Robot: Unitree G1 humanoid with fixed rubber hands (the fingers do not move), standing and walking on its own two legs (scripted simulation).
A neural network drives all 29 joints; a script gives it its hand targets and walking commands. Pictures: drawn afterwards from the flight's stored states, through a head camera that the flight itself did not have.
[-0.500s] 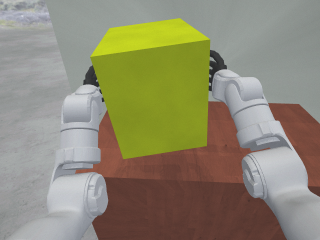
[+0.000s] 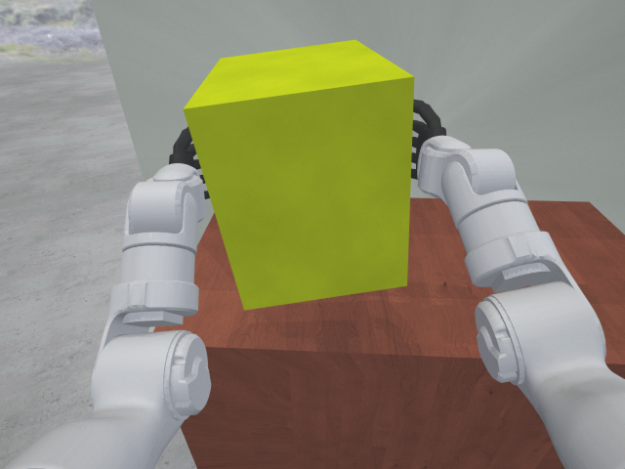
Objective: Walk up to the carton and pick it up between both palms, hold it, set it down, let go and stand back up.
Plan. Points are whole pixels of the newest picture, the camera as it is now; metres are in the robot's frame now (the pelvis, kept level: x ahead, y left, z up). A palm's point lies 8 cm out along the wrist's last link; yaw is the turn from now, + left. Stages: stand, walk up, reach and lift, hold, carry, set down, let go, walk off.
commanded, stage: hold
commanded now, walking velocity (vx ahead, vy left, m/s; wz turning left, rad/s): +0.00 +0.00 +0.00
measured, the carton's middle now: (305, 161) +0.43 +0.00 +0.26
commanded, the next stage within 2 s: set down in 0.58 s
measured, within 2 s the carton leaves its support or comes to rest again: neither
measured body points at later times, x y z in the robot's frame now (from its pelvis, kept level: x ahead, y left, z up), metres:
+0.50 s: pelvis +0.01 +0.00 +0.00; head -0.08 +0.01 +0.44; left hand +0.39 +0.16 +0.26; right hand +0.39 -0.15 +0.29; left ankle +0.04 +0.12 -0.74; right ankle +0.01 -0.12 -0.74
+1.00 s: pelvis +0.02 +0.00 +0.00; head -0.05 +0.01 +0.45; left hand +0.41 +0.18 +0.23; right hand +0.43 -0.12 +0.25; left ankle +0.04 +0.12 -0.74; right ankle +0.01 -0.12 -0.74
